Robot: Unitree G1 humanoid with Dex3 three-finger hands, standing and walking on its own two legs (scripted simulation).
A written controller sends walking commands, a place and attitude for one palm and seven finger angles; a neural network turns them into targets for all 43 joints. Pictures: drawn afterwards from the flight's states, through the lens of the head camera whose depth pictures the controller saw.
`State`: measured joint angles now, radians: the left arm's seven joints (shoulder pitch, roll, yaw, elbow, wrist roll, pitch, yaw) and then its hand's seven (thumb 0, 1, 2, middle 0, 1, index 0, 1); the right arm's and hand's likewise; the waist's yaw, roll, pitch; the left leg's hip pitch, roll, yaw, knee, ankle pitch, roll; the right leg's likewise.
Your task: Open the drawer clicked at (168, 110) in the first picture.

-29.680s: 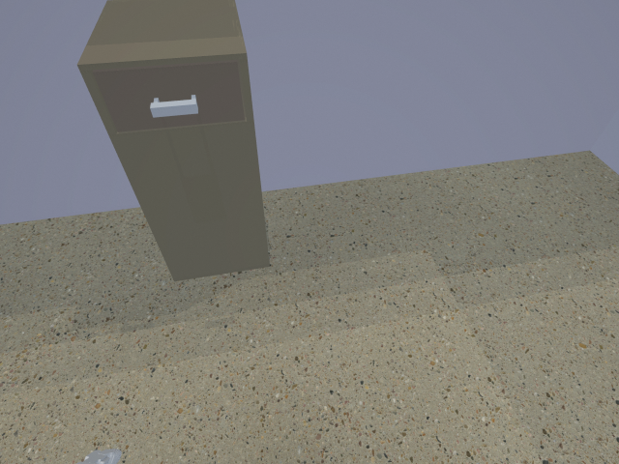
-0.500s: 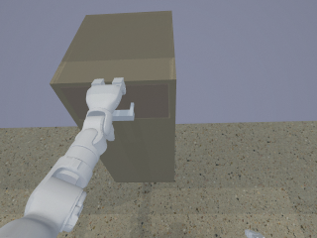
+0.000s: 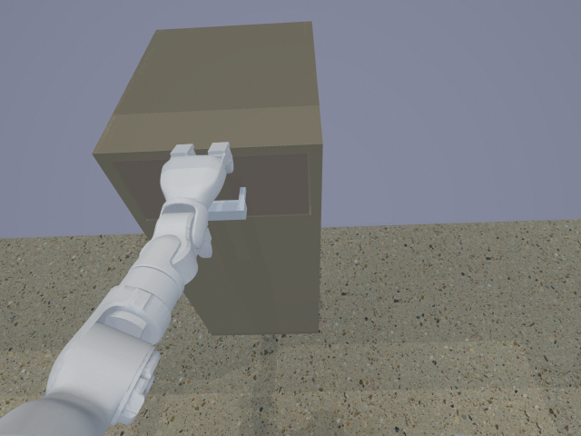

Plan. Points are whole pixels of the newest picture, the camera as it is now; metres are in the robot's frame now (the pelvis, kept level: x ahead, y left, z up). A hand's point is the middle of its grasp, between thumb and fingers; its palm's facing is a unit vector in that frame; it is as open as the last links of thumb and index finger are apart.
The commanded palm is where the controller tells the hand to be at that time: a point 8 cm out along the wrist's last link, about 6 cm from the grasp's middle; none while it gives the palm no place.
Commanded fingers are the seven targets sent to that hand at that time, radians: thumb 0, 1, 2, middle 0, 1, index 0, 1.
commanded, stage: re-aim the fingers above the handle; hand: left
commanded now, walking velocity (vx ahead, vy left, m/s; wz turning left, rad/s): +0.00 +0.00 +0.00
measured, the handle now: (216, 201) +0.50 +0.15 +0.00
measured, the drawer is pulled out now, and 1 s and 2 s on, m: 0.00 0.00 0.00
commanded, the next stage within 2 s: lower the fingers behind the handle in 1.30 s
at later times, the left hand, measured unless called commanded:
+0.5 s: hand (213, 192) +0.46 +0.13 +0.07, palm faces +0.02 -0.01 -1.00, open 13.4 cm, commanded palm +0.44 +0.16 +0.11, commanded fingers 0.00 -0.50 0.30 -0.30 -1.20 -0.30 -1.20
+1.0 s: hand (213, 193) +0.46 +0.13 +0.07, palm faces +0.03 +0.00 -1.00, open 13.5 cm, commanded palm +0.44 +0.17 +0.10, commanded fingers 0.00 -0.50 0.30 -0.30 -1.20 -0.30 -1.20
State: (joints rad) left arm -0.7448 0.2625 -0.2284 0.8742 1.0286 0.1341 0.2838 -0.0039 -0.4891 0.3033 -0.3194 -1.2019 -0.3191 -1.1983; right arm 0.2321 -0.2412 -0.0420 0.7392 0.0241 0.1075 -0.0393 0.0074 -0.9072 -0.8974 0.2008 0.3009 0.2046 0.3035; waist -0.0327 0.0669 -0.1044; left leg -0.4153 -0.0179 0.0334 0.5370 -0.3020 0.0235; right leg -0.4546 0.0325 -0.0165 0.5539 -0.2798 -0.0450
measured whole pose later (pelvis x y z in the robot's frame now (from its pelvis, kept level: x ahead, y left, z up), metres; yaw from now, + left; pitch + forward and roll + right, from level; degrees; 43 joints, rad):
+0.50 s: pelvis -0.01 -0.01 +0.00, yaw +0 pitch +12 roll +1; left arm -0.86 0.27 -0.19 1.01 1.05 0.13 0.30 0.00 -0.49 0.30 -0.40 -1.26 -0.37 -1.27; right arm 0.24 -0.25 -0.01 0.73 0.03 0.10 -0.07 0.01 -0.91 -0.90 0.20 0.30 0.21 0.30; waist -0.07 0.05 -0.11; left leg -0.48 -0.01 0.04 0.56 -0.29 0.02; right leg -0.52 0.04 -0.01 0.58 -0.27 -0.05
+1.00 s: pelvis -0.03 -0.01 -0.01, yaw -1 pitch +13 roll +1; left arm -0.92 0.34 -0.14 1.08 1.06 0.08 0.32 0.00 -0.49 0.30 -0.39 -1.26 -0.36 -1.27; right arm 0.29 -0.26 0.00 0.73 0.04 0.06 -0.08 0.01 -0.91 -0.90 0.20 0.30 0.21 0.30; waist -0.11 0.06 -0.10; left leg -0.56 0.00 0.05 0.61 -0.28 0.02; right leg -0.60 0.05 0.00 0.61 -0.24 -0.05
